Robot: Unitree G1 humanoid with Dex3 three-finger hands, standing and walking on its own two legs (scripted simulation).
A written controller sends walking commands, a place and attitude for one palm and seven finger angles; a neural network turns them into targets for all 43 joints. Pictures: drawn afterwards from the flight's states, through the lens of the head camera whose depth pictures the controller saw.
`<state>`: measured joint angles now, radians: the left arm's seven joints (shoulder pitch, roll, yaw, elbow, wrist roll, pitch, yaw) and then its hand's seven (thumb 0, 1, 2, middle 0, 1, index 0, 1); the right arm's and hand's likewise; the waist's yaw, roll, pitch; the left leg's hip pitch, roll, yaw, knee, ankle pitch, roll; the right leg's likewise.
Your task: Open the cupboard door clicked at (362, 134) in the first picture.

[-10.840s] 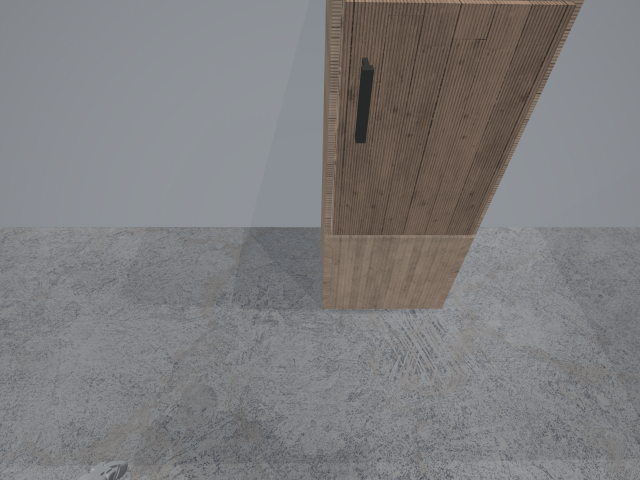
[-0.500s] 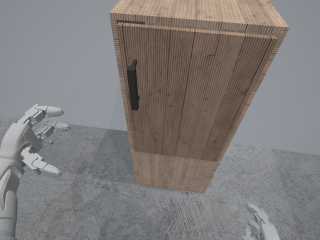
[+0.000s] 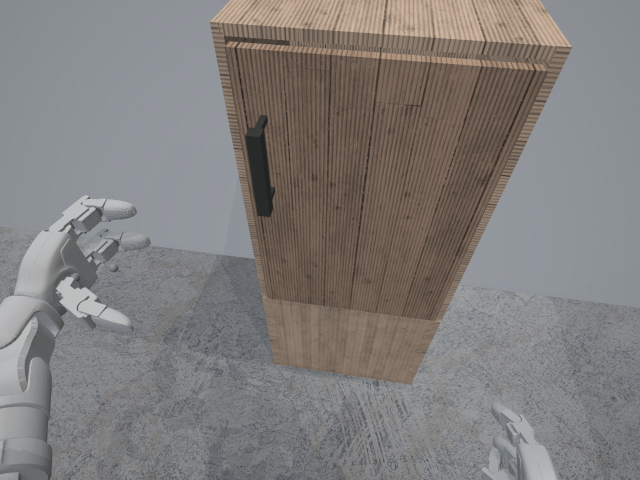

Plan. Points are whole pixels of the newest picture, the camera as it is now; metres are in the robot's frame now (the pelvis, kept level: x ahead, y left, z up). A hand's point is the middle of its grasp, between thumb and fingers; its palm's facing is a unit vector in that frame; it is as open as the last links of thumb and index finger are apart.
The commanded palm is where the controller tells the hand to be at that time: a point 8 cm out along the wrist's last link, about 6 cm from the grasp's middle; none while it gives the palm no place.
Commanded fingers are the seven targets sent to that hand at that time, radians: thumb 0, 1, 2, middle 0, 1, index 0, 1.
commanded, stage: move the hooked fingers beside the handle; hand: left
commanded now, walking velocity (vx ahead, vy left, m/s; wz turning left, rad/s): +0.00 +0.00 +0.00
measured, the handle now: (263, 167) +0.53 +0.13 +0.10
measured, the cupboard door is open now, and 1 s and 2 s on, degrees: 0 0 0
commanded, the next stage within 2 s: none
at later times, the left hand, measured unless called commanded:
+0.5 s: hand (145, 234) +0.37 +0.26 +0.11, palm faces -0.05 -1.00 +0.00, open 14.0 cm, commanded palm +0.36 +0.30 +0.12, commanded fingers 0.00 -0.50 0.30 -0.30 -1.20 -0.30 -1.20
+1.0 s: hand (185, 202) +0.43 +0.23 +0.11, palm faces -0.08 -1.00 +0.01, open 14.0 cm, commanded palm +0.42 +0.27 +0.11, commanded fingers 0.00 -0.50 0.30 -0.30 -1.20 -0.30 -1.20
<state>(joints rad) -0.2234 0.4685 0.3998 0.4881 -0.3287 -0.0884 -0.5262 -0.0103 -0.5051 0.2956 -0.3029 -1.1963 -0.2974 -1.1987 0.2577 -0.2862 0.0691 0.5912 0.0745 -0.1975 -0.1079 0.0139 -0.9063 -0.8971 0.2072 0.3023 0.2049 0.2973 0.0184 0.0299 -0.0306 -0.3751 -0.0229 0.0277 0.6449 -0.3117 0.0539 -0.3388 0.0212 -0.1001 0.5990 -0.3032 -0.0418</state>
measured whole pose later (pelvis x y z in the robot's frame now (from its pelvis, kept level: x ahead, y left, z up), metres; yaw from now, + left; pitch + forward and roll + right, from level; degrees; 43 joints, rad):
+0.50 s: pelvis +0.01 +0.00 +0.00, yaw -1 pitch +5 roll -1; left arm -0.39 0.49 0.40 0.68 -0.30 -0.15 -0.51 -0.01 -0.50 0.30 -0.30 -1.20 -0.30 -1.20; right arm 0.33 -0.30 0.04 0.61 0.08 -0.14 -0.09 0.01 -0.91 -0.90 0.21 0.30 0.20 0.30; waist -0.02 0.02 -0.05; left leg -0.44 -0.01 0.05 0.67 -0.33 0.06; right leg -0.41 0.03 -0.08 0.63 -0.31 -0.04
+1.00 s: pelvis +0.01 +0.02 -0.01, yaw -2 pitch +8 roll -2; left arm -0.63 0.46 0.33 0.90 -0.23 -0.22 -0.40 -0.01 -0.50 0.30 -0.30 -1.20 -0.30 -1.20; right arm 0.36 -0.29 0.05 0.63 0.06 -0.07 -0.06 0.01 -0.91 -0.90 0.21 0.30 0.20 0.30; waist -0.06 0.01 -0.06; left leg -0.49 -0.03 0.06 0.68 -0.33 0.08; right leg -0.47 0.01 -0.06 0.64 -0.31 -0.02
